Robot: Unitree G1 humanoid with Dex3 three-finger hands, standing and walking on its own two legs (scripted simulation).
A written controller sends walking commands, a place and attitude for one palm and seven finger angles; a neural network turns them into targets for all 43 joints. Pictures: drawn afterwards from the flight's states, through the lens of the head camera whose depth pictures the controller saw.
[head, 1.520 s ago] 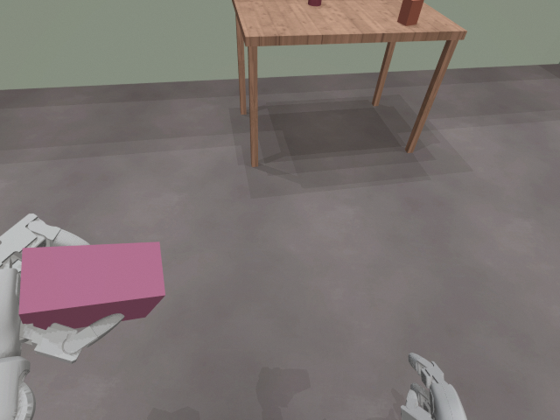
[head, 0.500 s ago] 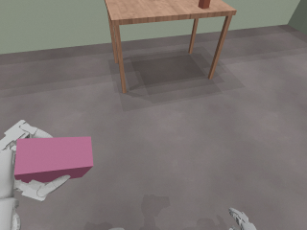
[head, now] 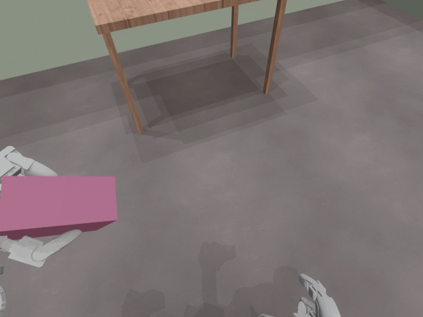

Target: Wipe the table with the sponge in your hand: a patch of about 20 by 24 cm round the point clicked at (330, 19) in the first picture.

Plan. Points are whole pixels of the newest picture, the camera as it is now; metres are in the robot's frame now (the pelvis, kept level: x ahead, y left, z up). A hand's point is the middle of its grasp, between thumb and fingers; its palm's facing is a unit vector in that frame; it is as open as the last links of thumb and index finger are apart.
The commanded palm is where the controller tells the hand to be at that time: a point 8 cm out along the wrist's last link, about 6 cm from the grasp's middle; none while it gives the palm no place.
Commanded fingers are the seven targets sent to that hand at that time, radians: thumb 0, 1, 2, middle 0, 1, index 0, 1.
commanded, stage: walk to a spot facing it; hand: left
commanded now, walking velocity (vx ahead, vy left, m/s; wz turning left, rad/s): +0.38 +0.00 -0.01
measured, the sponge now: (74, 207) +0.24 +0.20 +0.16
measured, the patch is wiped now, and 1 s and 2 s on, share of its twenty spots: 0.00 0.00 0.00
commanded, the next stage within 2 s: none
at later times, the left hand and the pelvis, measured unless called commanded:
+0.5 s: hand (85, 107) +0.41 +0.24 +0.18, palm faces +0.42 -0.83 -0.38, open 10.3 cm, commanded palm +0.35 +0.27 +0.20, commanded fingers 0.00 0.10 1.30 -1.20 -1.60 -1.20 -1.60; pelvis +0.18 +0.00 +0.00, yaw -3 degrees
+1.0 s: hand (149, 67) +0.54 +0.15 +0.18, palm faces +0.38 -0.79 -0.47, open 10.3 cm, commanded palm +0.48 +0.21 +0.20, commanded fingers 0.00 0.10 1.30 -1.20 -1.60 -1.20 -1.60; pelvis +0.32 -0.08 +0.02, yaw +1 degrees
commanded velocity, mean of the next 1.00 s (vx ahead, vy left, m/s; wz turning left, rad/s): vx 0.38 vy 0.00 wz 0.05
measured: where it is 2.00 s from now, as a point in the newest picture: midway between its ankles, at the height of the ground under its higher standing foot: (244, 224)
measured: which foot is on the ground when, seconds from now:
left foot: down 0.00-0.00, up 0.02-0.40, down 0.42-0.76, up 0.78-1.00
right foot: down 0.00-0.42, up 0.44-0.74, down 0.76-1.00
